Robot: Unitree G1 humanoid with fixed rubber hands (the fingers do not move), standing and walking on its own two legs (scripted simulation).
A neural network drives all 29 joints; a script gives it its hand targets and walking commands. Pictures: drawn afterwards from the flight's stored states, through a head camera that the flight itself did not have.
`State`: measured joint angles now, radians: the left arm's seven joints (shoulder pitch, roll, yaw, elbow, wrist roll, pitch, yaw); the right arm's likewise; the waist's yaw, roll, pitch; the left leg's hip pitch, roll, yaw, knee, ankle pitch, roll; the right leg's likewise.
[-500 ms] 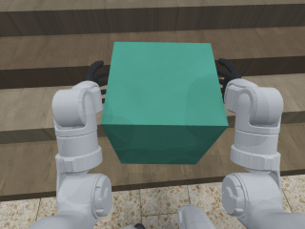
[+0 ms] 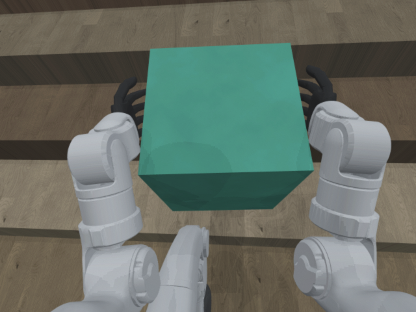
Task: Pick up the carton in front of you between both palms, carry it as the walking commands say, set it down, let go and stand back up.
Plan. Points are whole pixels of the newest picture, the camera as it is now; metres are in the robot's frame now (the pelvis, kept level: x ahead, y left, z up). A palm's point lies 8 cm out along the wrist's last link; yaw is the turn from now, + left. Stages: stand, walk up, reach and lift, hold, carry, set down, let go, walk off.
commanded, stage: carry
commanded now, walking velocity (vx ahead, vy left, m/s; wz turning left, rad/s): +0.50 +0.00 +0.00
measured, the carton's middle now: (221, 141) +0.39 +0.04 +0.08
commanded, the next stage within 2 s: none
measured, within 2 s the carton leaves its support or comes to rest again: neither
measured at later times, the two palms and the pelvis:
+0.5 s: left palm out of the picture +0.72 +0.14 +0.36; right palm out of the picture +0.71 -0.16 +0.39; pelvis +0.33 +0.01 +0.18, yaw -1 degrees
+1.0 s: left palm out of the picture +0.98 +0.22 +0.55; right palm out of the picture +1.00 -0.08 +0.53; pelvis +0.61 +0.06 +0.33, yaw +1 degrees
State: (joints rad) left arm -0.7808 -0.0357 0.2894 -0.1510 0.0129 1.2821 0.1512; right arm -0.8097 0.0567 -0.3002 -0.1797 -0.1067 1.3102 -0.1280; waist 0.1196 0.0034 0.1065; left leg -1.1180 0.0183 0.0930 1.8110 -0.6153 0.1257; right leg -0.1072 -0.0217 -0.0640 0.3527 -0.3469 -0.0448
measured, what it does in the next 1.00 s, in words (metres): climbs: left foot 0.16 m higher, then right foot 0.16 m higher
